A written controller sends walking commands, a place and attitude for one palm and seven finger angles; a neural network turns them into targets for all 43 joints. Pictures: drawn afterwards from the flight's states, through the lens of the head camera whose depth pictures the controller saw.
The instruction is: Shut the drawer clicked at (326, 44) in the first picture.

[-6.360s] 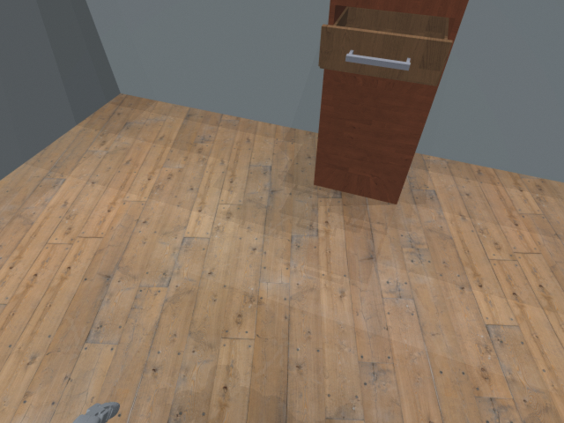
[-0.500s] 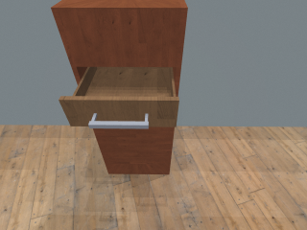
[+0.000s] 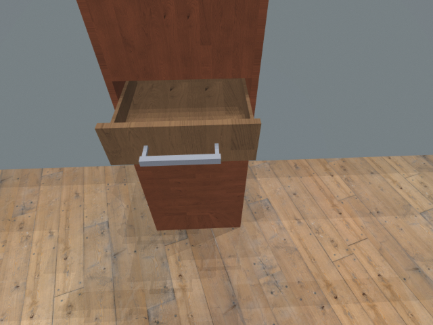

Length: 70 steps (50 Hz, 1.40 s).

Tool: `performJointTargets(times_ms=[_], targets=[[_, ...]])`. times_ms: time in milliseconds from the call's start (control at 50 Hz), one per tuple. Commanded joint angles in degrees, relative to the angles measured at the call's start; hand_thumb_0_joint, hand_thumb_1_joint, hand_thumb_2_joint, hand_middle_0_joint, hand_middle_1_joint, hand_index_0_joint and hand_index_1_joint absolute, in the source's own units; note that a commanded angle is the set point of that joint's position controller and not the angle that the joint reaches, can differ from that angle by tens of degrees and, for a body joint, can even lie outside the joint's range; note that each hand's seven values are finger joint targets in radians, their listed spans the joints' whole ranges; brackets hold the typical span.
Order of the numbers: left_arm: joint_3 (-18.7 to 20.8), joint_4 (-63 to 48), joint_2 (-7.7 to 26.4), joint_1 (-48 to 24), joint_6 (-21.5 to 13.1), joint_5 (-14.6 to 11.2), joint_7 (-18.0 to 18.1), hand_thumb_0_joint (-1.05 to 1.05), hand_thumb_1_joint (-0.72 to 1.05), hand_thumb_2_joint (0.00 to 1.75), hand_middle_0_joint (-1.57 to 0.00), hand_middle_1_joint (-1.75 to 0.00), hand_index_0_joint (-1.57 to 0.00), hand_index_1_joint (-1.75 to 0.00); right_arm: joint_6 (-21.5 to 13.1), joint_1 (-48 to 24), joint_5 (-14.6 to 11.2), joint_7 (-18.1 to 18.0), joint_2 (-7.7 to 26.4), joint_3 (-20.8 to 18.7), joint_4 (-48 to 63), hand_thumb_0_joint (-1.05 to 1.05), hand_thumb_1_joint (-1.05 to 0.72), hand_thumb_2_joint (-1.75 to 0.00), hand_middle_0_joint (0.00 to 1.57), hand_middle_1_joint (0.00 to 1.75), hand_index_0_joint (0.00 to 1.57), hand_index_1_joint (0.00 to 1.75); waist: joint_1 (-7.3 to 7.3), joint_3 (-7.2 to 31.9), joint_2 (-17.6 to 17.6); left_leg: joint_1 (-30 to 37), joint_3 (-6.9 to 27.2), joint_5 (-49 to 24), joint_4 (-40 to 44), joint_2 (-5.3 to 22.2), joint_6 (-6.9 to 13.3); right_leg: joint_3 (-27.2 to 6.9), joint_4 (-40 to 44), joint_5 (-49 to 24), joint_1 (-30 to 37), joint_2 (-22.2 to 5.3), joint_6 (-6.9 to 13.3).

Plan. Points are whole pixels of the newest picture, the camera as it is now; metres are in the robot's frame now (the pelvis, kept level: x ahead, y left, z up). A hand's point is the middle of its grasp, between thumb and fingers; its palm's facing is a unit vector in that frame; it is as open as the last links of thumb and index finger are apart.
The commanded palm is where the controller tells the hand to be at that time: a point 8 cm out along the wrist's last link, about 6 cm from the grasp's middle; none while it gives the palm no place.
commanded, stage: come to a stop and stand still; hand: left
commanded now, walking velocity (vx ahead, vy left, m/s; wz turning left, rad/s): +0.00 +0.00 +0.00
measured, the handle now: (180, 154) +0.49 +0.11 +0.02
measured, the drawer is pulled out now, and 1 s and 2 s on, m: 0.20 0.20 0.20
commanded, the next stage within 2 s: look again from close up in 0.06 s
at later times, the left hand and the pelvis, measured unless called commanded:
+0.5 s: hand out of the picture +0.00 +0.14 -0.17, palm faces +0.03 -0.99 -0.15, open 7.4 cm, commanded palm none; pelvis +0.03 -0.01 +0.00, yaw +1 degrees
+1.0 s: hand out of the picture +0.07 +0.13 -0.18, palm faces +0.02 -0.98 -0.18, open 7.3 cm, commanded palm none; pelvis +0.08 -0.04 +0.00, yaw +2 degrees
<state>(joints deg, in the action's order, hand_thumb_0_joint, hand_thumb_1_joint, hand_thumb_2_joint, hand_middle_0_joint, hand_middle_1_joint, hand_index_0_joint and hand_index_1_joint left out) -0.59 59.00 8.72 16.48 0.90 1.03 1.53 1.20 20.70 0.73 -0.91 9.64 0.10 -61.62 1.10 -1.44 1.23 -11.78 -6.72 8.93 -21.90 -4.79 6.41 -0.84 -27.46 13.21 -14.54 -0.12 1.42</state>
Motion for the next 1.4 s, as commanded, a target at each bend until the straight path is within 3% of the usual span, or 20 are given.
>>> performJointTargets(times_ms=[0,40,100,200,300,620,740,820,900,980,1060,1100,1120,1160,1180,1200,1240,1300,1340,1380], targets=[[1.13,-0.89,4.32,3.94,-0.78,-0.04,0.38,0.0,0.9,0.9,-0.2,-0.3,-0.2,-0.3,-1.8,-1.66,0.13,-0.48,6.18,-1.15,3.02,0.0,-0.9,-0.9,0.2,0.3,0.2,0.3,-1.84,-3.7,0.61,-6.47,17.49,21.36,12.83,12.65,-2.17,-3.57,3.01,5.04,0.06,-2.35,1.74],[1.01,-0.63,3.97,3.64,-0.96,-0.03,0.45,0.0,0.9,0.9,-0.2,-0.3,-0.2,-0.3,-1.88,-1.28,0.17,-0.51,6.07,-1.2,2.63,0.0,-0.9,-0.9,0.2,0.3,0.2,0.3,-1.51,-3.81,-1.04,-5.47,17.41,19.68,12.44,12.68,-2.24,-4.02,3.72,4.29,-0.41,-2.68,1.88],[0.87,-0.08,3.92,3.8,-1.07,-0.05,0.49,0.0,0.9,0.9,-0.2,-0.3,-0.2,-0.3,-1.9,-0.99,0.1,-0.49,6.05,-1.2,2.08,0.0,-0.9,-0.9,0.2,0.3,0.2,0.3,-1.2,-4.17,-0.03,-5.58,17.37,20.65,12.67,12.52,-2.54,-4.36,4.23,5.16,-0.77,-2.89,1.8],[0.5,0.99,3.54,4.41,-1.51,0.02,0.54,0.0,0.9,0.9,-0.2,-0.3,-0.2,-0.3,-2.07,-1.37,-0.04,-0.49,5.99,-1.13,1.84,0.0,-0.9,-0.9,0.2,0.3,0.2,0.3,-0.81,-4.0,-2.22,-4.03,16.62,18.0,11.5,12.0,-2.56,-5.71,5.74,4.22,-1.4,-3.45,1.81],[0.25,1.82,3.16,4.96,-1.82,0.06,0.56,0.0,0.9,0.9,-0.2,-0.3,-0.2,-0.3,-2.37,-1.79,-0.17,-0.55,5.77,-1.06,1.51,0.0,-0.9,-0.9,0.2,0.3,0.2,0.3,-0.62,-4.11,-1.81,-2.61,15.87,16.15,11.13,11.88,-2.72,-5.92,6.32,2.67,-1.96,-3.61,1.55],[-0.26,3.58,3.4,4.53,-2.66,-0.49,0.72,0.0,0.9,0.9,-0.2,-0.3,-0.2,-0.3,-3.76,-1.9,-0.42,-1.15,4.35,0.07,-0.88,0.0,-0.9,-0.9,0.2,0.3,0.2,0.3,-0.59,-0.12,-2.86,4.43,11.29,-5.38,5.3,10.86,-3.07,-6.92,7.28,-8.5,2.47,-5.1,1.53],[-0.39,3.71,3.48,4.38,-2.57,-0.68,0.79,0.0,0.9,0.9,-0.2,-0.3,-0.2,-0.3,-3.69,-1.85,-0.41,-1.31,3.87,0.29,-1.85,0.0,-0.9,-0.9,0.2,0.3,0.2,0.3,-0.91,-1.56,-2.02,3.73,10.64,-5.72,4.92,10.74,-3.23,-7.08,7.46,-9.44,3.42,-5.3,1.66],[-0.35,3.97,3.58,4.65,-2.46,-0.59,0.57,0.0,0.9,0.9,-0.2,-0.3,-0.2,-0.3,-3.71,-0.78,-0.06,-1.22,4.04,0.32,-2.74,0.0,-0.9,-0.9,0.2,0.3,0.2,0.3,-0.78,-1.13,-3.26,3.2,11.56,0.06,4.82,11.19,-2.59,-5.15,6.33,-3.84,4.58,-4.13,1.81],[-0.09,3.49,3.16,4.62,-1.95,-0.16,0.12,0.0,0.9,0.9,-0.2,-0.3,-0.2,-0.3,-3.3,-1.04,0.16,-1.18,5.04,-0.31,-2.62,0.0,-0.9,-0.9,0.2,0.3,0.2,0.3,-0.8,-4.88,-0.88,0.34,15.71,8.77,7.42,13.35,-1.07,-2.23,3.17,2.37,1.52,-2.69,1.87],[0.27,3.16,3.07,5.33,-1.9,0.13,-0.14,0.0,0.9,0.9,-0.2,-0.3,-0.2,-0.3,-3.27,-0.38,0.22,-1.64,5.61,-0.93,-2.42,0.0,-0.9,-0.9,0.2,0.3,0.2,0.3,-0.84,-5.66,1.09,1.72,18.03,2.58,6.58,15.47,0.82,-0.37,0.55,1.26,-0.65,-1.98,1.88],[0.91,3.47,3.0,7.27,-1.99,0.02,-0.18,0.0,0.9,0.9,-0.2,-0.3,-0.2,-0.3,-3.42,0.34,0.26,-2.42,5.66,-1.38,-2.25,0.0,-0.9,-0.9,0.2,0.3,0.2,0.3,-0.96,-2.07,-0.72,4.2,15.17,-10.16,0.4,15.17,0.87,-1.43,-0.13,-6.24,1.56,-2.51,2.54],[1.46,3.47,3.78,8.58,-1.88,0.07,-0.16,0.0,0.9,0.9,-0.2,-0.3,-0.2,-0.3,-3.38,-0.08,0.2,-2.7,5.17,-1.5,-1.89,0.0,-0.9,-0.9,0.2,0.3,0.2,0.3,-1.17,-0.31,-2.96,2.45,11.2,-9.61,-4.1,13.07,-0.59,-3.51,0.91,-14.18,5.19,-4.2,3.19],[1.63,3.58,4.47,9.31,-1.75,0.15,-0.15,0.0,0.9,0.9,-0.2,-0.3,-0.2,-0.3,-3.32,-0.36,0.07,-2.78,4.61,-1.53,-1.63,0.0,-0.9,-0.9,0.2,0.3,0.2,0.3,-1.2,-0.4,-5.88,0.2,8.51,-7.9,-6.57,11.46,-1.63,-5.11,1.47,-21.24,7.69,-5.4,3.51],[2.42,3.87,6.21,11.67,-1.5,0.23,0.19,0.0,0.9,0.9,-0.2,-0.3,-0.2,-0.3,-3.19,-1.12,0.06,-2.96,3.48,-1.49,-0.92,0.0,-0.9,-0.9,0.2,0.3,0.2,0.3,-1.91,0.9,-12.73,-7.32,2.63,3.38,-15.13,7.32,-3.85,-9.84,3.29,-38.34,15.44,-9.89,4.78],[2.71,4.05,6.21,13.13,-1.34,0.24,0.4,0.0,0.9,0.9,-0.2,-0.3,-0.2,-0.3,-3.04,-3.09,0.06,-2.99,3.1,-1.41,-0.32,0.0,-0.9,-0.9,0.2,0.3,0.2,0.3,-3.06,0.0,-13.66,-13.52,1.47,17.29,-21.5,5.37,-4.72,-12.2,3.8,-49.42,19.83,-11.65,7.31],[2.97,4.01,6.18,14.14,-1.2,0.53,0.65,0.0,0.9,0.9,-0.2,-0.3,-0.2,-0.3,-3.01,-5.33,-0.07,-3.18,3.25,-1.64,0.57,0.0,-0.9,-0.9,0.2,0.3,0.2,0.3,-4.06,-0.81,-12.6,-18.42,2.08,23.87,-28.35,5.18,-4.75,-13.61,4.13,-57.57,22.38,-13.67,9.97],[3.0,3.56,5.43,14.72,-1.11,0.7,0.92,0.0,0.9,0.9,-0.2,-0.3,-0.2,-0.3,-2.88,-8.59,0.0,-3.1,3.22,-1.82,1.72,0.0,-0.9,-0.9,0.2,0.3,0.2,0.3,-4.46,-1.63,-6.04,-21.55,2.9,24.93,-35.77,5.74,-5.12,-13.1,4.44,-63.06,22.66,-14.77,12.91],[2.34,2.95,4.93,12.11,-2.28,0.26,1.38,0.0,0.9,0.9,-0.2,-0.3,-0.2,-0.3,-2.32,-9.83,-0.36,-2.36,0.9,-1.01,2.14,0.0,-0.9,-0.9,0.2,0.3,0.2,0.3,-2.66,-0.62,1.34,-17.86,4.11,20.06,-31.05,6.1,-6.08,-10.93,5.58,-60.83,20.35,-13.43,10.75],[1.9,2.6,4.64,10.74,-2.73,0.1,1.57,0.0,0.9,0.9,-0.2,-0.3,-0.2,-0.3,-2.12,-9.97,-0.84,-1.95,-0.34,-0.61,2.25,0.0,-0.9,-0.9,0.2,0.3,0.2,0.3,-1.74,-0.64,0.89,-13.12,3.8,15.43,-23.79,5.31,-6.15,-9.05,5.4,-60.11,17.11,-11.71,7.97],[1.71,2.07,5.2,8.63,-2.98,-0.25,1.65,0.0,0.9,0.9,-0.2,-0.3,-0.2,-0.3,-1.99,-7.82,-1.2,-1.98,-0.18,-0.55,2.02,0.0,-0.9,-0.9,0.2,0.3,0.2,0.3,-0.13,0.13,-2.0,-5.72,3.56,8.6,-15.13,3.99,-5.83,-6.77,3.44,-59.45,13.72,-9.43,5.22]])
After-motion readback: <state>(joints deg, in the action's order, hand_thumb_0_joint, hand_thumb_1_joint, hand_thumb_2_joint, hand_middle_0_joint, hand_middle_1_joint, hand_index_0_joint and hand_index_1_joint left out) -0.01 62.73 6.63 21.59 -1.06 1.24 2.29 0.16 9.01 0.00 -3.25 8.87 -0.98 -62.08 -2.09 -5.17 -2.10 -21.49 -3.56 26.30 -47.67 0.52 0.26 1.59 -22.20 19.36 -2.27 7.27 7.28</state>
